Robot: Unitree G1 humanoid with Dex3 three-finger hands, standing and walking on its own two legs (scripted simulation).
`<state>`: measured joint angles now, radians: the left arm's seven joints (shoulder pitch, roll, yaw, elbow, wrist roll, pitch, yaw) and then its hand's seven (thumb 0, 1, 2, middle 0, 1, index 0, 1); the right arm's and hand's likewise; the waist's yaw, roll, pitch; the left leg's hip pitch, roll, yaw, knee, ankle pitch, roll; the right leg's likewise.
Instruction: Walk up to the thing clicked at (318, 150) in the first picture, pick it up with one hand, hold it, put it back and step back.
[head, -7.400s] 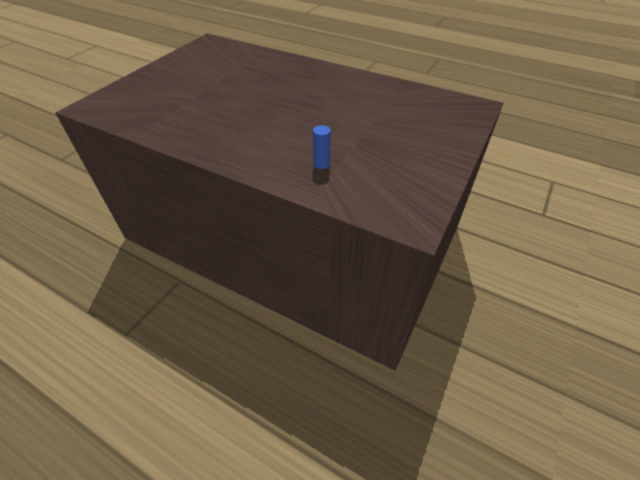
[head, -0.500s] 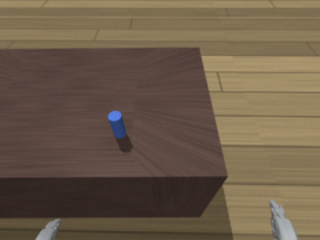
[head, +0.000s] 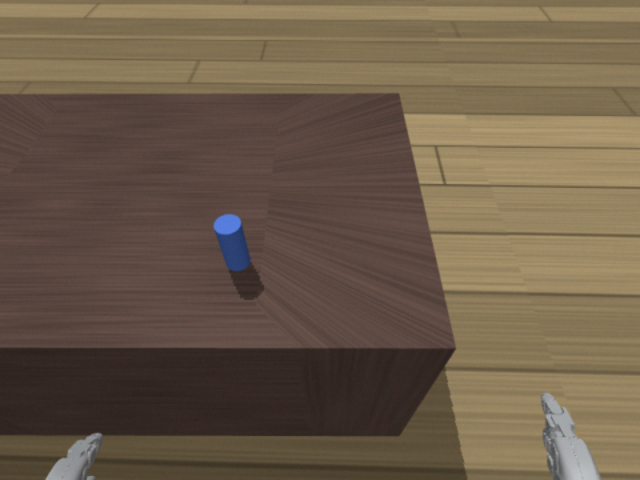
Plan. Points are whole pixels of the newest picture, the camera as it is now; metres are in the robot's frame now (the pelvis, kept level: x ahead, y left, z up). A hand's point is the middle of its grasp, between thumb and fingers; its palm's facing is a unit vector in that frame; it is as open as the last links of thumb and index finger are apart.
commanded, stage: go down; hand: left
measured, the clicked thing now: (233, 243) +0.53 +0.16 -0.07
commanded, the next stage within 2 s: none
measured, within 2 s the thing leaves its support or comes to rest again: neither
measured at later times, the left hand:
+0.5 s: hand (89, 369) +0.29 +0.30 -0.01, palm faces +0.13 -0.97 -0.22, open 17.4 cm
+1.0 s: hand (78, 294) +0.37 +0.32 +0.03, palm faces +0.11 -0.99 -0.10, open 17.6 cm
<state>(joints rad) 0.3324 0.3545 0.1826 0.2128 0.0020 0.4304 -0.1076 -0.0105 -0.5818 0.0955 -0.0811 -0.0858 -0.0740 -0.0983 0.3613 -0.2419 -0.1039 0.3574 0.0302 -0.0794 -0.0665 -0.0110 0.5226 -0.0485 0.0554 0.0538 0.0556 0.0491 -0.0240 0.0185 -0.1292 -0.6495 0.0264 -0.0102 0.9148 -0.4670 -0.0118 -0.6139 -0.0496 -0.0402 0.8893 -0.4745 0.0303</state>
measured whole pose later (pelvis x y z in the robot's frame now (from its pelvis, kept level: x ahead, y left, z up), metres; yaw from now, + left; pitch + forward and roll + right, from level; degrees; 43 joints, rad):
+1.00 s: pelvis -0.02 +0.00 +0.00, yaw -1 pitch +15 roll -2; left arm -0.52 0.71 0.49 1.06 -0.10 -0.09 -0.45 -0.02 -0.60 0.06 -0.06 -0.05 -0.07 -0.06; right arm 0.31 -0.25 0.00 0.38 0.02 -0.16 -0.06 -0.01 0.52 -0.06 0.05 0.05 0.06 0.05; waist -0.10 -0.02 -0.10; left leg -0.76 0.05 -0.01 0.94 -0.44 -0.01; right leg -0.73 -0.02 -0.03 0.89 -0.42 0.03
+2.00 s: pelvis -0.02 +0.01 -0.02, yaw -3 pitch +20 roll -4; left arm -0.73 0.85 0.60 1.20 -0.09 -0.20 -0.49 -0.02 -0.54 0.08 -0.06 -0.06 -0.06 -0.07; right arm 0.31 -0.25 0.01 0.27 0.00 -0.13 -0.03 -0.01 0.51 -0.06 0.05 0.05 0.06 0.05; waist -0.18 -0.02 -0.13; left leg -0.93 0.07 -0.02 1.05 -0.48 0.00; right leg -0.87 0.00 -0.04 0.96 -0.44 0.04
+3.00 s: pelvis -0.02 +0.02 -0.03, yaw -3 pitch +22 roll -5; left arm -0.77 0.89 0.65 1.21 -0.12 -0.29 -0.54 -0.02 -0.45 0.09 -0.05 -0.06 -0.05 -0.07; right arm 0.32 -0.27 0.02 0.19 -0.02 -0.13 -0.03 -0.01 0.52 -0.06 0.06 0.05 0.06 0.05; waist -0.22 -0.03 -0.13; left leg -0.99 0.07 -0.03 1.10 -0.50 0.00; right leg -0.93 0.00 -0.04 0.99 -0.45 0.04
